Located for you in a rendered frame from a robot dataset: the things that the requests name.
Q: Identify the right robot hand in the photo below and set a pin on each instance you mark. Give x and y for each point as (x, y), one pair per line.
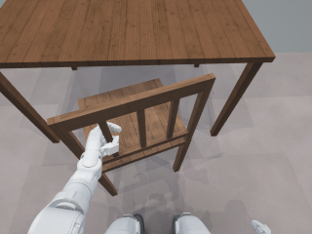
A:
(260, 228)

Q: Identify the left robot hand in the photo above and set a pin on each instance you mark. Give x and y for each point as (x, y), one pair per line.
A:
(97, 142)

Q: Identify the robot left thigh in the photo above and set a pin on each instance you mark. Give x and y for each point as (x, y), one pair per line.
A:
(124, 225)

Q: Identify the robot left forearm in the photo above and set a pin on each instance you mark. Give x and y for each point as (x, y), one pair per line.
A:
(79, 191)

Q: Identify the left robot upper arm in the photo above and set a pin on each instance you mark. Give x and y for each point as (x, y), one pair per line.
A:
(59, 221)

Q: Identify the table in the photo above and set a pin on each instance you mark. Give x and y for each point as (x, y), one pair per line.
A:
(88, 33)

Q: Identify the robot right shin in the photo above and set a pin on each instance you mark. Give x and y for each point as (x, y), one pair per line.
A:
(184, 214)

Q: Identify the chair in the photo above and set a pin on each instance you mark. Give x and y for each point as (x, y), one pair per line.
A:
(147, 115)

